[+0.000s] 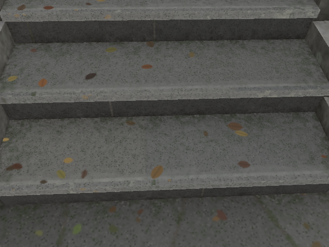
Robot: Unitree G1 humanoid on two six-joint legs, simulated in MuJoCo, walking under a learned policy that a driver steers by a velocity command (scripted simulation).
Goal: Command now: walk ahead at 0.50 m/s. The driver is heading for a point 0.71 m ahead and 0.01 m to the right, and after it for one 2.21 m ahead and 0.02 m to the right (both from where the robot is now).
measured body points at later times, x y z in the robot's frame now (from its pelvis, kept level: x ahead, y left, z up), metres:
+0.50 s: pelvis +0.26 -0.04 +0.00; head +0.28 -0.05 +0.45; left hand +0.20 +0.19 -0.14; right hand +0.39 -0.27 -0.14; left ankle +0.38 +0.11 -0.68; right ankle +0.21 -0.10 -0.74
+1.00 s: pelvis +0.48 -0.01 -0.01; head +0.48 +0.00 +0.44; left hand +0.60 +0.20 -0.15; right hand +0.36 -0.22 -0.15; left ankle +0.44 +0.06 -0.74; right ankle +0.50 -0.12 -0.48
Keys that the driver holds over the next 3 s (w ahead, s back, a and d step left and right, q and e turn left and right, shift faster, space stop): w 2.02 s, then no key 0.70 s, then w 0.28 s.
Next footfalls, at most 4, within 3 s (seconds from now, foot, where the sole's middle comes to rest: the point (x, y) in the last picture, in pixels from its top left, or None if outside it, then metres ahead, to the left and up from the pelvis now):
0.14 right None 0.25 -0.10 -0.78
0.68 left None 0.48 0.06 -0.78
1.24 right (192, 153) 0.80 -0.14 -0.61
1.80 left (152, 70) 1.13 0.01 -0.44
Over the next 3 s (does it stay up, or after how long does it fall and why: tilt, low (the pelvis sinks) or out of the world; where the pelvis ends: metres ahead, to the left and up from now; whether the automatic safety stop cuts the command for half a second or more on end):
stays up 1.40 -0.07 0.50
